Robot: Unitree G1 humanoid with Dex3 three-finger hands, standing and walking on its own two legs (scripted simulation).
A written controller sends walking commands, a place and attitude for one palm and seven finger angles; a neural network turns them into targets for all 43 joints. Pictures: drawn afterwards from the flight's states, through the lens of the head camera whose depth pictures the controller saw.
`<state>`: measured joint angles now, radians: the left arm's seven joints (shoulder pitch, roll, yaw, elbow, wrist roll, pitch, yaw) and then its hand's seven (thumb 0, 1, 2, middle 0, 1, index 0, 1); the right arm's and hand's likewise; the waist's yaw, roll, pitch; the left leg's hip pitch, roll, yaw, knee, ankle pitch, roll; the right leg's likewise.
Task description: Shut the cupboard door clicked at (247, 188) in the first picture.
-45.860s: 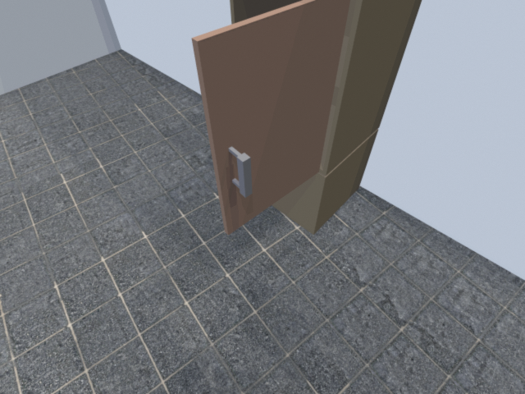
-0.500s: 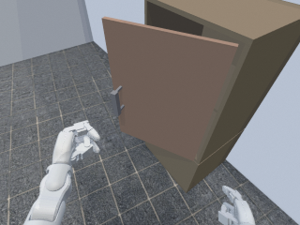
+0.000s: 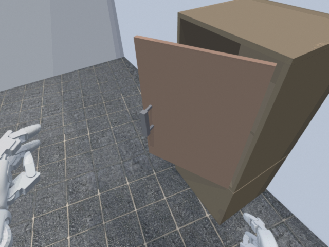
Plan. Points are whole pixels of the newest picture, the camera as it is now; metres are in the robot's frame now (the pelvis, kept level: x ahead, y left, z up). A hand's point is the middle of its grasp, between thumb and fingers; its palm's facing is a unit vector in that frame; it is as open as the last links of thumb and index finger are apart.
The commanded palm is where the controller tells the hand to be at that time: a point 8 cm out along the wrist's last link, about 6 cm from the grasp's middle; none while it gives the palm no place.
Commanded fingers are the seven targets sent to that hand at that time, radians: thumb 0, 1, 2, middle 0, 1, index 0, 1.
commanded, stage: draw the hand back to the body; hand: left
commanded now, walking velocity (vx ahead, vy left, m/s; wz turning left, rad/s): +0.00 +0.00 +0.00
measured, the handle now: (148, 120) +0.60 +0.15 -0.08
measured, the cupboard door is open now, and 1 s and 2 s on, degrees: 28 28 28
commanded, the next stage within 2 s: step back with the hand held close in 0.36 s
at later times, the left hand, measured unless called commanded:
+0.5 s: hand (55, 179) +0.19 +0.23 +0.16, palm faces +0.42 -0.81 -0.41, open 7.4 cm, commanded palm +0.14 +0.26 +0.17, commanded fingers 0.00 0.90 0.90 -0.20 -0.30 -0.20 -0.30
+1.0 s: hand (52, 186) +0.17 +0.23 +0.16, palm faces +0.34 -0.80 -0.49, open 7.4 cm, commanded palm +0.11 +0.27 +0.17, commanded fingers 0.00 0.90 0.90 -0.20 -0.30 -0.20 -0.30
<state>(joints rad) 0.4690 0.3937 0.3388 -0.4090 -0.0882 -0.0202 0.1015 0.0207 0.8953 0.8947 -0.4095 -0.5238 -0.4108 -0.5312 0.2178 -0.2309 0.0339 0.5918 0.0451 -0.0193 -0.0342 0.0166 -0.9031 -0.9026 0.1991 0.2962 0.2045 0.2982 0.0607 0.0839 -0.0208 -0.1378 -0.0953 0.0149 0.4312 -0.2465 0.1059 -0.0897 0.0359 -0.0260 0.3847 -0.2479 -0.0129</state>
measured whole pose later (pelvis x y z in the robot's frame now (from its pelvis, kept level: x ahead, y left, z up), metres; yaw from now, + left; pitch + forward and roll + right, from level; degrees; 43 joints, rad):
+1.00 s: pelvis -0.04 -0.02 -0.01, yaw -3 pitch +1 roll -1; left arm 0.56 0.46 0.41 -0.46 -0.07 -0.15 0.13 0.02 0.89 0.89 -0.21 -0.30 -0.21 -0.31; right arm 0.18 -0.25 -0.02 0.54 0.04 0.07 -0.08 0.02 -0.90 -0.90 0.20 0.30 0.20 0.30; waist -0.02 0.02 -0.05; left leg -0.32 -0.05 0.06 0.56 -0.25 0.08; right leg -0.30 0.07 0.00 0.54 -0.25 -0.04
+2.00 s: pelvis -0.24 +0.00 -0.01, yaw -1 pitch +2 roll -2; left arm 0.53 0.47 0.45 -0.55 -0.03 -0.19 0.14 0.02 0.89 0.89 -0.21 -0.30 -0.21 -0.31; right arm 0.19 -0.16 -0.01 0.59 0.00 -0.08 -0.06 0.02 -0.90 -0.90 0.20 0.30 0.20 0.30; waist -0.02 -0.05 0.00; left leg -0.46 0.04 0.00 0.59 -0.17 0.01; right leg -0.36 0.06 0.02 0.74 -0.32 0.03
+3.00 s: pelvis -0.25 +0.02 -0.02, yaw -1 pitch -2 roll +0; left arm 0.38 0.18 0.02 0.78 0.02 0.07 0.03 0.01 0.97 0.89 -0.20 -0.30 -0.20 -0.30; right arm 0.21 -0.23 0.01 0.89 -0.02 0.02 0.00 0.01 -0.91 -0.90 0.20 0.30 0.20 0.30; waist -0.01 -0.06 -0.01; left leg -0.38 -0.02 0.04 0.60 -0.18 0.04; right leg -0.11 0.02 -0.03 0.59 -0.44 -0.02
